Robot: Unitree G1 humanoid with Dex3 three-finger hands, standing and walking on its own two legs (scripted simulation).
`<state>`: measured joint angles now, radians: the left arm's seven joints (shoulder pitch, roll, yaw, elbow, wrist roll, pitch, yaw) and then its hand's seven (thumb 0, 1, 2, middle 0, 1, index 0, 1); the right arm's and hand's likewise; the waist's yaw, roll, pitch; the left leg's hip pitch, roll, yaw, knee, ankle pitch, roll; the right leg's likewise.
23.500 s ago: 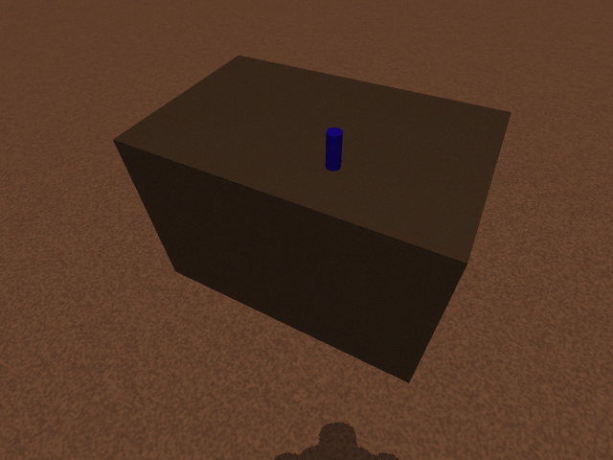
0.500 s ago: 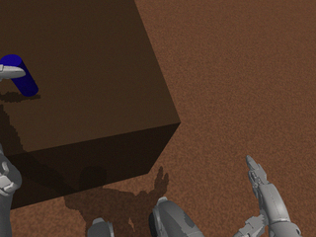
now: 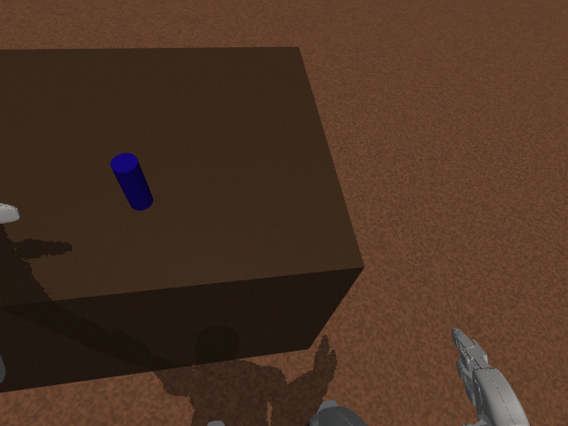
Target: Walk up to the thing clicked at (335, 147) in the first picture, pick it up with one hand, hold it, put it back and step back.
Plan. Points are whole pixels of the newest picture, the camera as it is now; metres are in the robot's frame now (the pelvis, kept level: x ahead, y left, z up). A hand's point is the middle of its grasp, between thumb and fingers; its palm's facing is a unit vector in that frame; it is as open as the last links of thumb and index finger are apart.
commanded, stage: sink last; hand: left
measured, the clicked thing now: (133, 183) +0.52 +0.22 -0.02
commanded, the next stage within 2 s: home in 0.86 s
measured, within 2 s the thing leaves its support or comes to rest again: neither
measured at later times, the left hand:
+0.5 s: hand (10, 378) +0.22 +0.27 +0.07, palm faces +0.39 -0.83 -0.40, open 17.4 cm
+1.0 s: hand out of the picture +0.14 +0.23 +0.07, palm faces +0.34 -0.85 -0.39, open 17.5 cm
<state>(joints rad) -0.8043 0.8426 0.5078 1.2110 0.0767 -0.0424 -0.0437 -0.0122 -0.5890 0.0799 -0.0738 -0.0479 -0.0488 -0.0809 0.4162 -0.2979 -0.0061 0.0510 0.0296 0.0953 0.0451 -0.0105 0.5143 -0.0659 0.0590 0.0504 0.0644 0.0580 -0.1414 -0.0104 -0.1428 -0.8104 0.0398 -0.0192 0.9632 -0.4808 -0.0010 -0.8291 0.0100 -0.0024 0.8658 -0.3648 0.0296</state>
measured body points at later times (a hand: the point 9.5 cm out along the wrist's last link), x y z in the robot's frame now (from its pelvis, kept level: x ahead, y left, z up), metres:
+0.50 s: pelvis +0.01 -0.02 +0.02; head +0.03 -0.03 +0.47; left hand +0.20 +0.31 +0.09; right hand +0.18 -0.28 -0.03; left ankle -0.02 +0.11 -0.68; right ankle +0.02 -0.15 -0.68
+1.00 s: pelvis -0.02 -0.03 +0.01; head -0.02 -0.06 +0.46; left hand +0.12 +0.27 +0.09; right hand +0.14 -0.30 -0.04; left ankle -0.02 +0.11 -0.68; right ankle +0.02 -0.15 -0.68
